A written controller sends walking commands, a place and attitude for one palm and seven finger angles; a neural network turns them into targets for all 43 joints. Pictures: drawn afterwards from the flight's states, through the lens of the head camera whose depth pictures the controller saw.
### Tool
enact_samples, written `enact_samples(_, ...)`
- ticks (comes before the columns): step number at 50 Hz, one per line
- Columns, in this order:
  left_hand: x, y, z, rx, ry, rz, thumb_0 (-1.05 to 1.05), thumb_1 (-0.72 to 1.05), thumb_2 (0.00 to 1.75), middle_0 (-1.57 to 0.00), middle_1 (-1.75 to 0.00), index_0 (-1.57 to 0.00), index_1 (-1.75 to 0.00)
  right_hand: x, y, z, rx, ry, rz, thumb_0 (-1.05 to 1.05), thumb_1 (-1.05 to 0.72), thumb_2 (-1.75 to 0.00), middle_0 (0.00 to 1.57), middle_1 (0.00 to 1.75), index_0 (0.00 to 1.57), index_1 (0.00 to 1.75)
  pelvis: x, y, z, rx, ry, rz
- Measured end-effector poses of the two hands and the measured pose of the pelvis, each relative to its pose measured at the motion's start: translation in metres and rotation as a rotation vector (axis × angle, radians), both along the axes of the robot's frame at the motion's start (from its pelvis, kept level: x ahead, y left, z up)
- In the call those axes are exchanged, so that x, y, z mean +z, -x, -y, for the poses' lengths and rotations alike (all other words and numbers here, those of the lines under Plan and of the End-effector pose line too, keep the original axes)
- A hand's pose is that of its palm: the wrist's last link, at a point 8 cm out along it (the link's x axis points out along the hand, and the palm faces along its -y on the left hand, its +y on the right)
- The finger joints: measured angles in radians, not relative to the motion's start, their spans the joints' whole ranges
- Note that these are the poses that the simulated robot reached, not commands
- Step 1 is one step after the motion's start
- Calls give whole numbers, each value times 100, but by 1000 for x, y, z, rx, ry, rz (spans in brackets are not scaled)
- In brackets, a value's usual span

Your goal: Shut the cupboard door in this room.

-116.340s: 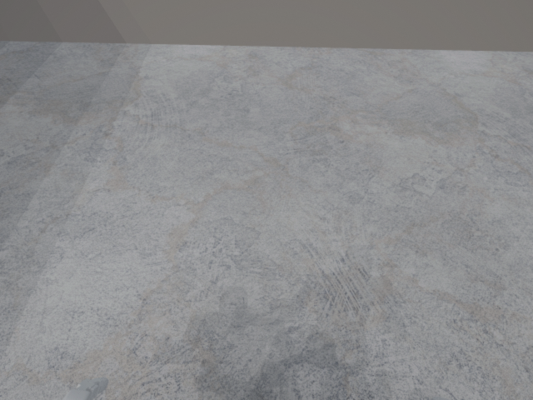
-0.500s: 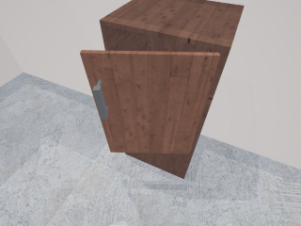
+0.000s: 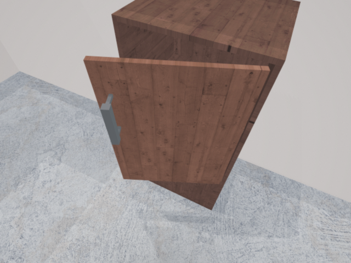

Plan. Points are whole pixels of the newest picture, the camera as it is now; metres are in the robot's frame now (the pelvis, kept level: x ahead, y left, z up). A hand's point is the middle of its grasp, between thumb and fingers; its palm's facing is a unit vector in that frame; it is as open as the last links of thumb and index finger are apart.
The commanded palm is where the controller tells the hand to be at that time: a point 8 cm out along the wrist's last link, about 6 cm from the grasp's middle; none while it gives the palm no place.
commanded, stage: come to a stop and stand still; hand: left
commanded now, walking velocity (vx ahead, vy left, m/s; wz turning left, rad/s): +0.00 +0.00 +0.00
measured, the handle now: (113, 120) +0.46 +0.21 +0.03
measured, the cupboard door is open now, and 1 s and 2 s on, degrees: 23 23 23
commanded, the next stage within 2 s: look again from close up in 1.04 s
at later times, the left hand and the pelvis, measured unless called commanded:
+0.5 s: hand out of the picture -0.01 +0.15 -0.17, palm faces +0.05 -0.98 -0.18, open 7.3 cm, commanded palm none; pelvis -0.02 -0.02 +0.01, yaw +1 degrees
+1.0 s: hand out of the picture -0.06 +0.14 -0.17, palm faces +0.06 -0.99 -0.12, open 7.4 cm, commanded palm none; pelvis -0.02 +0.00 +0.01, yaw +0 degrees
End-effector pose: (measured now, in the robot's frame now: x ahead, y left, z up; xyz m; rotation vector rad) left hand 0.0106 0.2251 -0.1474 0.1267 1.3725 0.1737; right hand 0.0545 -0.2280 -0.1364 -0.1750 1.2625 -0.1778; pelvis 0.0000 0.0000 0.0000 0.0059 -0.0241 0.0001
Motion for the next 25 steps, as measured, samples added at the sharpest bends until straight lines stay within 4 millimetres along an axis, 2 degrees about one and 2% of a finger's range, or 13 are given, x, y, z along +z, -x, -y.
enact_samples(3,2,-5,5,-15,-38,31,1,92,90,-20,-30,-19,-29,-12,11,12,-21,-28,-27,0,-94,-89,21,30,20,30,-6,3,12,-8,-8,0)
enact_samples(7,10,-6,17,-41,-38,41,1,92,90,-20,-30,-19,-29,-15,28,20,-45,-50,-64,0,-93,-89,20,30,20,30,-2,6,20,1,1,2)
enact_samples(16,4,-6,23,-23,-6,73,1,94,90,-20,-30,-20,-29,-6,73,13,-40,-54,-145,0,-92,-90,20,30,20,30,2,14,26,7,6,24)
enact_samples(20,6,4,23,-13,0,70,1,94,90,-20,-30,-20,-29,-4,86,6,-30,-66,-172,1,-91,-90,20,30,20,30,5,20,25,9,7,23)
enact_samples(25,6,27,25,-4,13,21,1,93,90,-20,-30,-20,-29,-4,96,-1,-31,-79,-184,1,-91,-90,20,30,20,30,6,25,22,9,7,18)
